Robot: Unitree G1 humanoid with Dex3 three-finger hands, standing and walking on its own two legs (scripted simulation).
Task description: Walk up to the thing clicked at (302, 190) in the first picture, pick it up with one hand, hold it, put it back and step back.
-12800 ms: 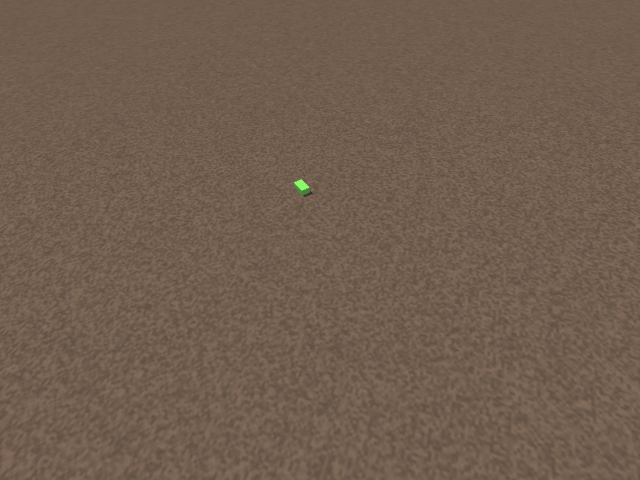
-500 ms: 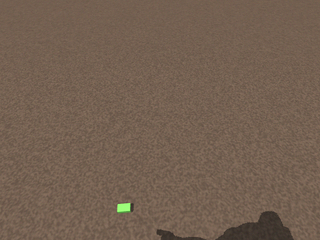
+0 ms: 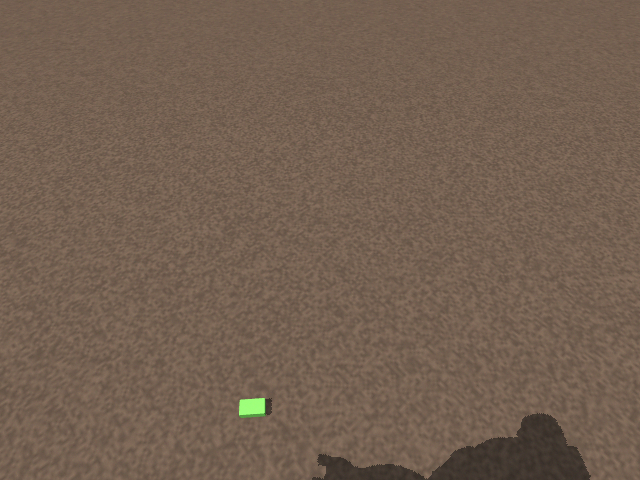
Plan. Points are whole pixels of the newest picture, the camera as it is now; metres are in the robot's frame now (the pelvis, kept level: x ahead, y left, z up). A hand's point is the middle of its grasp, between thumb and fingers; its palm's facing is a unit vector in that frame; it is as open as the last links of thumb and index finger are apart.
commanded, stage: walk up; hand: left
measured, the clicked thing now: (252, 407) +0.41 +0.23 -0.75
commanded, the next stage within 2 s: stand in 0.86 s
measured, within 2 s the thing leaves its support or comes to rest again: neither
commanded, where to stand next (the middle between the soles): +0.04 -0.02 m, yaw +2 degrees
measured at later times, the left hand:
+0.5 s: hand out of the picture +0.10 +0.24 -0.14, palm faces +0.04 -0.94 -0.33, open 7.4 cm
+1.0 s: hand out of the picture +0.07 +0.25 -0.14, palm faces +0.01 -0.94 -0.33, open 7.4 cm
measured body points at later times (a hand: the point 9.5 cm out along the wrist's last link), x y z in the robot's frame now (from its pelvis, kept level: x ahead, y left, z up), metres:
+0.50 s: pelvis +0.00 -0.02 +0.01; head +0.01 -0.01 +0.46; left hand +0.09 +0.29 -0.12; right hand +0.10 -0.32 -0.11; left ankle +0.00 +0.12 -0.73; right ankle -0.02 -0.11 -0.73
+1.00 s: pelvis -0.01 -0.01 +0.01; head +0.01 -0.01 +0.46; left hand +0.07 +0.29 -0.12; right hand +0.07 -0.31 -0.12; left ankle +0.00 +0.12 -0.73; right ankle -0.02 -0.11 -0.73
